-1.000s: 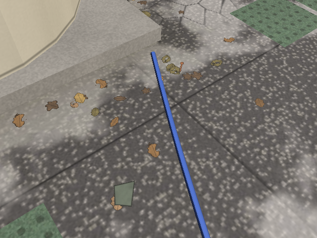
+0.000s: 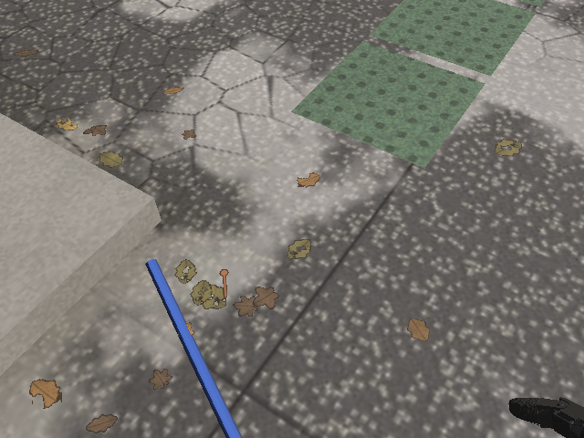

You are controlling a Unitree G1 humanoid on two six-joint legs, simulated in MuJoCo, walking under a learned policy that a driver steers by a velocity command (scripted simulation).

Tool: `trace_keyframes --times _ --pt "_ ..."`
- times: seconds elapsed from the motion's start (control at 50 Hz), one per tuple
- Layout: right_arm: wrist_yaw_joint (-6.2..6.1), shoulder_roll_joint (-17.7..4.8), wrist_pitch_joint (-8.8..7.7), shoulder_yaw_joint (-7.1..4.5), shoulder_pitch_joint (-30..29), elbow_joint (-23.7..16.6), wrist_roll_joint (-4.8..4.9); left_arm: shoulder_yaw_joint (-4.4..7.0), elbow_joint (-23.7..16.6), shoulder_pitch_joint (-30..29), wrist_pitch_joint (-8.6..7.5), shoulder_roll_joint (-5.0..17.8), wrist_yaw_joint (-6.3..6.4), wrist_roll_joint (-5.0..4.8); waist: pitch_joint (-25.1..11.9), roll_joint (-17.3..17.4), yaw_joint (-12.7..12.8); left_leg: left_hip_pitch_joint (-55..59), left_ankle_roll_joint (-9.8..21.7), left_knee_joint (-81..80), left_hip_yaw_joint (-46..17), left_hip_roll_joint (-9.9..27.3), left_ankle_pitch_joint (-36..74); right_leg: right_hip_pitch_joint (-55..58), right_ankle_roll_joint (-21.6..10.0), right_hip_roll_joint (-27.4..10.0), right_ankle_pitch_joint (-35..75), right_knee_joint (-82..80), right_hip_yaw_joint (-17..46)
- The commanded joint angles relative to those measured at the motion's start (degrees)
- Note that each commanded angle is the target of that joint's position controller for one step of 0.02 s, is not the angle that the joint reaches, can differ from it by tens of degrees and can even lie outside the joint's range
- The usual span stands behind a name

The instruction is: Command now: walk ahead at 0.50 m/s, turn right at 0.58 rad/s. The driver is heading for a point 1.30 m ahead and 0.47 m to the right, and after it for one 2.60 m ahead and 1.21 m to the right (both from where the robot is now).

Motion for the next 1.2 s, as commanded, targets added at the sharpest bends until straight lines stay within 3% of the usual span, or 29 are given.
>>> trace_keyframes --times 0.02,0.04,0.06,0.08,0.1,0.12,0.16,0.24,0.38,0.46,0.52,0.54,0.56,0.58,0.6,0.62,0.64,0.68,0.76,0.84,0.94,1.0,1.04,1.06,1.08,1.1,1.12,1.14,1.2 --pt "-0.11 -8.7 -1.86 -3.3 5.2 -2.5 -0.12 1.37 -4.0 -1.6 -0.34 6.2 0.34 0.33 -5.0 -8.9 -6.5 16.9 3.4 -3.2 1.1 0.0 -2.3 -4.4 -5.4 -10.9 16.0 3.6 11.5" --pt "-0.58 -11.7 -2.09 -4.19 13.4 -1.8 -1.17 0.15 -5.1 -2.2 -0.67 3.0 0.11 0.89 -11.5 -4.3 -10.2 30.1 7.0 -2.4 -6.5 8.5 -5.0 -10.4 -3.2 -7.6 12.1 17.6 7.0" --pt "-0.71 -17.0 -1.36 -5.46 19.9 -0.1 -2.06 -0.97 -6.9 5.5 -1.37 -0.7 0.1 -0.24 -19.0 13.5 -7.7 49.3 16.7 -6.1 -31.4 22.2 -13.5 -29.6 0.8 0.5 -9.7 36.8 -1.4" --pt "-0.38 -13.3 -0.93 -4.87 20.4 0.2 -0.56 -0.39 -6.1 6.4 -1.54 4.6 0.16 -1.09 -18.0 14.8 -8.3 49.9 18.2 -9.5 -42.3 24.9 -27.7 -39.1 1.7 -3.8 -13.2 46.6 -1.1" --pt "-0.57 -8.9 -0.58 -3.66 17.7 -1.0 -0.32 0.68 -6.2 1.1 -1.18 8.6 0.17 -0.86 -10.6 7.9 -10.0 43.6 15.3 -10.5 -33.6 21.9 -29.4 -41.4 2.1 -6.2 -7.9 49.9 -1.0" --pt "-0.66 -7.5 -0.06 -3.05 14.9 -1.3 -0.71 0.87 -7.0 -2.7 -0.79 8.6 0.22 -0.15 -6.0 3.9 -9.5 36.6 13.1 -10.9 -24.9 19.2 -23.0 -40.1 2.4 -8.2 -3.4 49.5 -3.1" --pt "-0.72 -5.3 0.34 -2.11 11.6 -0.8 -1.25 1.16 -8.1 -4.7 -0.48 7.0 -0.31 0.23 -1.1 4.4 -7.0 26.7 11.6 -13.7 -14.3 14.8 -12.3 -36.2 2.5 -11.1 1.5 44.9 -3.6" --pt "-0.64 -6.8 -0.35 -2.78 11.9 0.7 -0.73 0.56 -9.7 -5.4 0.65 3.6 -0.82 -0.14 0.0 4.5 -5.7 23.3 13.0 -18.0 -4.7 14.2 -3.2 -35.4 3.4 -12.8 5.5 39.2 -5.4" --pt "-1.24 -9.9 0.72 -3.51 13.8 3.2 -0.43 -0.39 -12.0 -14.8 0.13 1.9 -2.49 0.11 1.9 2.5 -8.6 26.9 11.0 -18.3 8.5 13.3 4.5 -33.8 3.3 -12.2 21.7 19.8 -9.4" --pt "-1.18 -11.9 1.87 -4.08 16.1 4.6 0.65 -0.4 -14.4 -19.6 0.13 2.2 -3.8 -0.19 4.0 2.7 -9.6 32.0 9.7 -16.5 11.6 15.4 8.4 -32.3 1.1 -10.9 18.0 12.9 -12.7" --pt "-1.63 -14.4 2.9 -4.89 15.5 4.6 1.47 1.24 -14.3 -14.9 0.53 5.3 -4.0 0.34 0.0 5.0 -5.3 34.8 8.0 -4.9 15.2 15.5 35.0 -22.1 -2.5 -5.8 9.4 10.7 -17.2" --pt "-1.86 -14.6 3.33 -4.88 14.7 4.4 1.71 2.65 -12.3 -6.9 0.69 7.5 -3.73 0.28 -4.1 4.2 -0.5 32.8 6.8 5.5 17.0 14.0 40.1 -11.5 -4.5 -3.1 11.6 7.1 -18.4" --pt "-2.13 -12.7 3.19 -4.15 15.3 4.0 1.13 4.6 -9.5 3.2 1.09 11.1 -2.77 0.14 -9.3 1.5 4.2 22.2 4.6 20.2 17.6 11.9 32.0 5.6 -6.9 -3.5 14.6 5.5 -14.5" --pt "-1.43 -4.5 2.21 -1.48 19.9 1.0 -2.05 5.64 -9.1 4.7 1.1 18.1 -1.76 -0.35 -13.4 -15.4 -0.8 -3.4 1.1 41.7 16.3 3.6 -20.9 26.1 -15.1 -19.2 14.9 4.7 12.9" --pt "-0.63 -6.0 -0.17 -0.86 17.2 -0.9 -0.52 4.69 -11.2 6.1 0.03 16.8 -2.19 -0.13 -24.5 -14.6 0.9 -13.8 0.7 52.9 2.3 -2.5 -34.2 32.9 -22.6 -26.5 2.5 -6.3 37.9" --pt "-0.09 -10.3 -1.42 -2.08 10.1 -2.4 1.94 3.47 -10.3 5.2 -0.74 12.6 -2.52 0.45 -17.7 -8.5 3.1 -19.3 1.8 53.4 -0.5 0.8 -28.3 29.1 -18.6 -24.6 3.9 -8.4 30.5" --pt "-0.13 -9.6 -2.03 -1.64 8.4 -3.1 1.93 2.9 -10.0 2.6 -1.17 11.0 -2.44 0.32 -11.4 -6.3 1.1 -18.7 2.6 48.9 0.2 2.9 -23.2 20.9 -16.5 -22.2 7.8 -8.3 23.1" --pt "-0.73 -10.0 -1.49 -2.14 9.5 -2.0 -0.48 1.66 -11.4 -4.8 -1.28 7.8 -2.15 0.85 -5.7 -3.1 -4.1 -10.3 1.8 40.5 -0.1 6.1 -18.2 5.3 -14.1 -18.2 19.1 -9.5 13.5" --pt "-0.64 -7.4 0.78 -1.7 9.9 -1.9 -1.29 1.58 -10.6 -5.8 -1.66 8.3 -1.0 0.99 -3.3 -3.5 -6.3 -5.3 -1.0 31.1 1.8 5.7 -13.6 -5.5 -14.2 -15.6 26.8 -12.6 6.9" --pt "0.0 -4.3 0.78 -0.22 2.1 -3.1 -1.08 1.38 -8.1 -2.6 -1.55 8.4 -0.12 0.7 -1.2 -5.1 -2.8 -2.0 -1.7 13.8 3.1 3.9 3.1 -8.0 -10.6 -12.2 23.1 -12.8 0.5" --pt "1.18 -6.0 0.03 -0.48 -4.6 -5.3 0.12 1.41 -4.9 2.2 -1.54 9.2 -0.4 0.22 1.3 -5.9 0.3 -1.3 0.6 3.9 2.6 2.1 5.9 -2.4 -9.5 -15.7 16.5 -10.3 4.0" --pt "1.59 -7.3 -0.35 -1.14 -2.8 -5.5 0.05 1.55 -3.8 2.6 -0.91 9.5 -0.3 0.41 1.5 -7.6 -1.0 0.3 3.2 1.3 3.2 1.3 -1.1 2.8 -8.1 -18.1 20.9 -6.8 6.6" --pt "1.22 -9.2 -0.64 -2.4 5.6 -3.4 -0.42 1.08 -3.9 1.4 -0.5 8.3 -0.26 0.54 -2.8 -7.2 -5.5 12.2 6.0 -1.5 5.4 -0.4 -1.6 2.8 -5.9 -14.6 33.7 2.5 4.2" --pt "0.91 -11.9 -0.84 -3.25 14.3 -2.2 -1.09 0.12 -4.9 1.0 -0.5 6.2 -0.18 1.2 -10.6 -3.9 -9.3 26.3 9.5 0.8 -1.0 6.2 1.8 -3.1 -3.7 -11.3 30.2 16.1 1.0" --pt "0.83 -17.0 -0.33 -4.77 21.6 -0.6 -1.72 -1.01 -5.3 8.2 -1.34 2.7 -0.08 0.33 -19.5 10.7 -8.7 47.8 18.9 -2.0 -24.4 18.4 -7.7 -23.5 1.4 -2.7 10.3 38.1 -5.2" --pt "1.43 -13.1 0.01 -3.86 23.8 0.6 0.02 -1.01 -5.2 7.5 -2.01 4.6 -0.18 0.15 -19.7 14.6 -9.7 50.5 20.5 -10.4 -39.1 21.4 -21.5 -33.9 2.0 -1.7 -12.1 45.8 -1.9" --pt "1.22 -9.9 0.31 -2.85 20.6 0.3 0.62 0.07 -5.8 1.8 -2.16 8.5 -0.41 -0.7 -10.7 8.0 -10.2 44.0 17.8 -11.5 -33.1 20.2 -27.9 -39.0 1.7 -5.2 -8.7 49.5 -1.3" --pt "0.97 -8.7 0.79 -2.3 16.9 -0.6 0.05 -0.12 -6.9 -2.5 -2.21 8.3 -0.43 -0.39 -5.9 3.5 -9.2 36.5 15.9 -12.2 -26.1 17.9 -25.5 -38.6 1.4 -8.1 -3.9 48.2 -4.0" --pt "0.98 -6.1 0.71 -1.14 12.1 -0.9 -1.05 -0.01 -6.7 -3.3 -1.75 6.0 -0.56 0.82 -0.4 4.1 -5.1 22.4 14.8 -16.7 -15.0 12.3 -12.5 -31.8 1.9 -12.2 3.6 39.1 -5.7"
Keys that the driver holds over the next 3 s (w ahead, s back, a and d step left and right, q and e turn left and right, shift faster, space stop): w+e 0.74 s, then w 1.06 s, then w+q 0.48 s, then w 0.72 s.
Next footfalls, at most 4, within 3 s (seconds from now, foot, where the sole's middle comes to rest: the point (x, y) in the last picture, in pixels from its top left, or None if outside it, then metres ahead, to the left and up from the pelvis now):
0.04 left None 0.19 0.14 -0.77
0.56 right None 0.41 -0.19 -0.77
1.06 left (386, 328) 0.75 -0.12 -0.77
1.58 right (526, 296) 0.87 -0.49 -0.77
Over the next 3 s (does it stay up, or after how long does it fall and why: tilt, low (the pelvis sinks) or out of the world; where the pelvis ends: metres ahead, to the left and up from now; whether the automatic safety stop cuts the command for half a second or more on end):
stays up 1.50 -0.63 0.01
